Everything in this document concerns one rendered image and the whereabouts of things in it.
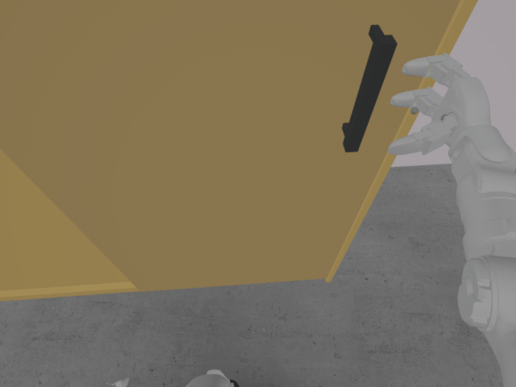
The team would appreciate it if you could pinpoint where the right robot hand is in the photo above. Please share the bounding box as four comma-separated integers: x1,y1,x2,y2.
388,53,491,155

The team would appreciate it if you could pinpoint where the robot right upper arm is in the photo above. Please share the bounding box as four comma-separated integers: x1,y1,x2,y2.
457,255,516,387

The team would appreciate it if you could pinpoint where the left robot shin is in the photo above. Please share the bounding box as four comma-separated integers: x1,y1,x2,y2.
207,369,227,379

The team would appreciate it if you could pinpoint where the wardrobe door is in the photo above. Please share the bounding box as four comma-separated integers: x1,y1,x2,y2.
0,149,129,291
0,0,460,292

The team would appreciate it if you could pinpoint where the handle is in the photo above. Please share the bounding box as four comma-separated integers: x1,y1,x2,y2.
342,25,397,152

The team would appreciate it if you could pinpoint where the right robot forearm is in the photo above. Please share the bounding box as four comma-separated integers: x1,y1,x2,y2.
448,125,516,261

